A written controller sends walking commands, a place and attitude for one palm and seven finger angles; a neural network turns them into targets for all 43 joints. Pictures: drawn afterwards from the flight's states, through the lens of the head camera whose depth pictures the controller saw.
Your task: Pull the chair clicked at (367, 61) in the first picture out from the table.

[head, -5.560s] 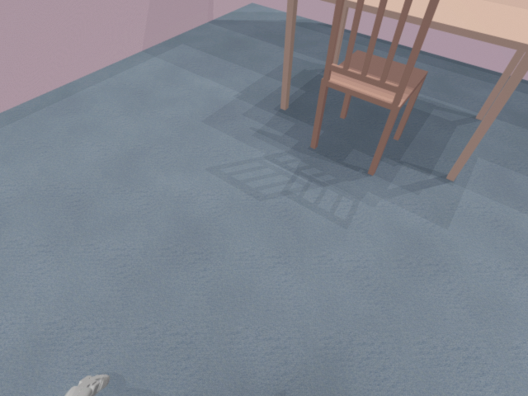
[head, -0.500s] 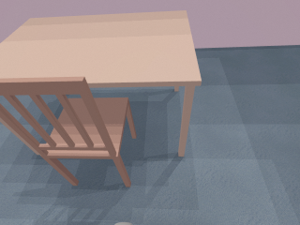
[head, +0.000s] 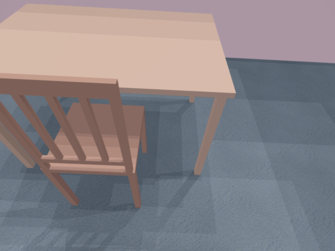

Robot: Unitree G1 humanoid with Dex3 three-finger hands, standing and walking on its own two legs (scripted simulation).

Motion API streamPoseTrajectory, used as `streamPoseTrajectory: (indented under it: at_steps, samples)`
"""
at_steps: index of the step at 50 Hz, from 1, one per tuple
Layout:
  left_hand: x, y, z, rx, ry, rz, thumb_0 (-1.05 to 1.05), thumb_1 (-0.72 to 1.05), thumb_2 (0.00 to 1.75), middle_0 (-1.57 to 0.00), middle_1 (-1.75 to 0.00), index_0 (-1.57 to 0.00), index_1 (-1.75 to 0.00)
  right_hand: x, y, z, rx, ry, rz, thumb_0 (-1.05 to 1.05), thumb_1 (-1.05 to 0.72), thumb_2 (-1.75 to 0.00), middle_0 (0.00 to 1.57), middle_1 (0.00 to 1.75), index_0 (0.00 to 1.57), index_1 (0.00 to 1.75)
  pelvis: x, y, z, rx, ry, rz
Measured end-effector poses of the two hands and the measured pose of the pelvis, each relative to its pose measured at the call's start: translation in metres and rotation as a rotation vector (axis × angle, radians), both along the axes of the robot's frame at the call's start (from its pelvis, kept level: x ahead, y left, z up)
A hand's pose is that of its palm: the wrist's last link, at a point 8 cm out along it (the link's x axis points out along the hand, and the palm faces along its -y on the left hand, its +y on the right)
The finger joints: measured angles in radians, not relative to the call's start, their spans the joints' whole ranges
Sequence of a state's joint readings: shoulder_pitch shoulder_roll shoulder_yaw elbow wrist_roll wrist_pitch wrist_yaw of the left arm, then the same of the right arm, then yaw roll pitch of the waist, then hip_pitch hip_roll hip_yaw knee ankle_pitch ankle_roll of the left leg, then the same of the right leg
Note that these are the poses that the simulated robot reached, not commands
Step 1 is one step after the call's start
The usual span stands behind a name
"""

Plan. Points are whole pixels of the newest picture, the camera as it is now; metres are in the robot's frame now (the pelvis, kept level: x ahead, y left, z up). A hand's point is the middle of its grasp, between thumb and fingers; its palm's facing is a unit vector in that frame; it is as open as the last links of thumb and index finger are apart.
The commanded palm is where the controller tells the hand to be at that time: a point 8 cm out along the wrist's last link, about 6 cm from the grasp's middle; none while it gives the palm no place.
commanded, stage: come to a stop and stand still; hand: left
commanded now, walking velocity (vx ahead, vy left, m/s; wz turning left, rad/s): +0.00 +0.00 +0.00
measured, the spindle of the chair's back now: (69, 132) +0.47 +0.37 -0.08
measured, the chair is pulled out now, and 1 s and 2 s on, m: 0.00 0.00 0.00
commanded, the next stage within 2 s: look again from close up in 0.26 s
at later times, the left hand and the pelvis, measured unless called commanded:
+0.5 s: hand out of the picture -0.01 +0.18 -0.18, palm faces +0.02 -0.98 -0.20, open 7.4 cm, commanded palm none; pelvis -0.01 +0.01 +0.00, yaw +0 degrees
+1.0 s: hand out of the picture -0.01 +0.14 -0.17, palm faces +0.02 -0.98 -0.21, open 7.3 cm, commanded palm none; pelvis +0.00 -0.03 +0.00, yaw +0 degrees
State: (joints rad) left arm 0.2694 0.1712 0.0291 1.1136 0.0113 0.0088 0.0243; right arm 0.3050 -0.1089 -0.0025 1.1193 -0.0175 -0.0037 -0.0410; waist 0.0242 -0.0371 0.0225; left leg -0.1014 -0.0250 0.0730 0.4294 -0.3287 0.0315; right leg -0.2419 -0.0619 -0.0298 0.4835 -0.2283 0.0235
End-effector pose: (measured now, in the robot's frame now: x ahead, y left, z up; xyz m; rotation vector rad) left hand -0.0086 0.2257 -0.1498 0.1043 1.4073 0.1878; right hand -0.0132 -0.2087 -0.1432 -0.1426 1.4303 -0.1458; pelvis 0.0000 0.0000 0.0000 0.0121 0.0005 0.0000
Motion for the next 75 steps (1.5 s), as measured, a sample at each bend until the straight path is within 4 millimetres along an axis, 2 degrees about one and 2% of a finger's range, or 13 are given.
streamPoseTrajectory:
  at_steps: [6,13,19,27,37,45,57,66,75]
  samples:
    - [0.009,0.000,0.004,0.006,0.005,-0.029,0.02,0.93,0.90,-0.20,-0.30,-0.20,-0.30,-0.002,0.010,-0.002,0.018,-0.004,-0.034,0.01,-0.92,-0.90,0.20,0.30,0.20,0.30,0.003,0.007,0.002,-0.020,-0.013,0.002]
    - [0.013,0.002,0.003,0.004,-0.006,-0.028,0.02,0.93,0.90,-0.20,-0.30,-0.19,-0.30,-0.007,0.012,0.000,0.010,0.005,-0.032,0.01,-0.91,-0.90,0.20,0.30,0.20,0.30,0.003,0.008,0.003,-0.021,-0.026,0.001]
    - [0.006,0.000,0.003,0.003,0.002,-0.034,0.01,0.93,0.90,-0.20,-0.30,-0.19,-0.30,-0.012,0.009,0.001,0.006,0.010,-0.031,0.00,-0.91,-0.90,0.20,0.30,0.20,0.30,0.000,0.008,0.004,-0.023,-0.025,0.002]
    - [-0.014,0.001,0.005,0.018,0.008,-0.044,0.01,0.91,0.90,-0.20,-0.30,-0.20,-0.30,-0.007,0.004,-0.009,0.019,-0.059,0.011,0.00,-0.91,-0.90,0.20,0.29,0.20,0.30,-0.010,0.010,-0.003,-0.017,-0.027,0.006]
    - [-0.018,-0.010,0.013,0.033,0.015,-0.043,0.01,0.91,0.90,-0.20,-0.30,-0.19,-0.30,-0.003,-0.004,-0.015,0.055,-0.069,0.016,0.01,-0.91,-0.90,0.20,0.29,0.20,0.30,-0.009,-0.003,-0.002,-0.003,-0.027,-0.004]
    - [-0.009,-0.027,0.013,0.027,0.021,-0.050,0.01,0.91,0.90,-0.20,-0.30,-0.20,-0.30,-0.009,-0.019,-0.014,0.052,-0.020,0.008,0.00,-0.91,-0.90,0.20,0.29,0.20,0.30,-0.005,-0.017,-0.001,0.001,-0.017,-0.007]
    - [0.005,-0.038,0.012,0.035,0.007,-0.045,0.02,0.93,0.90,-0.20,-0.30,-0.20,-0.30,-0.011,-0.036,-0.012,0.038,0.024,0.002,0.00,-0.91,-0.90,0.20,0.29,0.20,0.30,0.002,-0.034,0.000,-0.002,-0.012,0.002]
    - [0.011,-0.042,0.012,0.037,-0.013,-0.041,0.02,0.93,0.90,-0.20,-0.30,-0.20,-0.30,-0.004,-0.040,-0.010,0.038,0.008,0.006,0.00,-0.91,-0.90,0.20,0.29,0.20,0.30,0.002,-0.040,0.001,-0.005,-0.016,0.005]
    - [0.006,-0.044,0.011,0.029,-0.011,-0.032,0.02,0.93,0.90,-0.20,-0.30,-0.20,-0.30,-0.005,-0.039,-0.009,0.041,0.010,0.011,0.00,-0.91,-0.90,0.20,0.29,0.20,0.30,0.001,-0.042,0.001,-0.007,-0.014,0.009]
